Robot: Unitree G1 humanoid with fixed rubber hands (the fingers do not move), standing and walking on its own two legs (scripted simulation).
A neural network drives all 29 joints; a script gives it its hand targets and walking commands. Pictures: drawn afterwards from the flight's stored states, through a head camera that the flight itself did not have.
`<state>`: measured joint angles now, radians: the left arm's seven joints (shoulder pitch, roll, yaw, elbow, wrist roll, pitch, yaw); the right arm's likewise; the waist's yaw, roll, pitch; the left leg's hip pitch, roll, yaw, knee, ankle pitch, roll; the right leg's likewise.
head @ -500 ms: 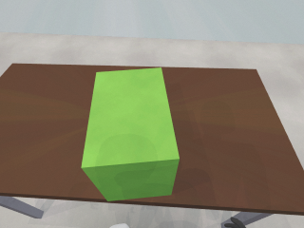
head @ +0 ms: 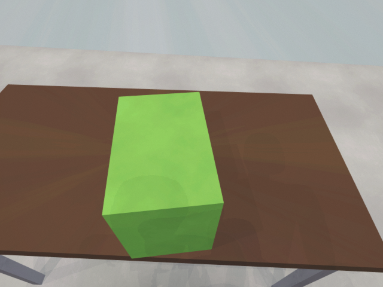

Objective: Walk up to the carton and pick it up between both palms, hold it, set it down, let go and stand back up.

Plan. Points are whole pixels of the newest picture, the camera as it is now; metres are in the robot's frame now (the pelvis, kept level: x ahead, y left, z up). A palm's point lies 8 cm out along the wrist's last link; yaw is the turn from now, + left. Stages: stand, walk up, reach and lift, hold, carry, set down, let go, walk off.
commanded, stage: walk up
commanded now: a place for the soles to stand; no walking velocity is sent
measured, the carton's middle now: (165, 174) +0.34 +0.06 +0.03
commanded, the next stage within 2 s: none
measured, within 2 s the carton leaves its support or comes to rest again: neither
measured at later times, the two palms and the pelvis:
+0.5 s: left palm out of the picture +0.01 +0.28 -0.14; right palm out of the picture +0.03 -0.26 -0.13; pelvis -0.09 +0.01 -0.01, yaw +3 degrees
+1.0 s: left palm out of the picture -0.18 +0.23 -0.12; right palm out of the picture -0.13 -0.27 -0.14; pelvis -0.18 -0.02 +0.00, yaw +6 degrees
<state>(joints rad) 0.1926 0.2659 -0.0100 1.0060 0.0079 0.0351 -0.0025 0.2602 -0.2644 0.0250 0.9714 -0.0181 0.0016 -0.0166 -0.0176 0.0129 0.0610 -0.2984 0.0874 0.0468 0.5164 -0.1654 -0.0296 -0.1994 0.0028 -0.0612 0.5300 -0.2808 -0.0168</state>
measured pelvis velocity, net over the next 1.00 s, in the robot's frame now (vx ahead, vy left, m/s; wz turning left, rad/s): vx -0.18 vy -0.02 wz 0.10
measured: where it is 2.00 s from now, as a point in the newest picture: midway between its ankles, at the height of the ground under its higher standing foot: outside the picture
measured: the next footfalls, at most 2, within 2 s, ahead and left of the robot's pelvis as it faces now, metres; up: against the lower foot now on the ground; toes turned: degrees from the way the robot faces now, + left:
right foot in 0.62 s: -0.12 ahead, -0.13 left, +0.00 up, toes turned +3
left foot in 1.00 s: -0.17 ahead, +0.11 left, +0.00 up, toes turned +5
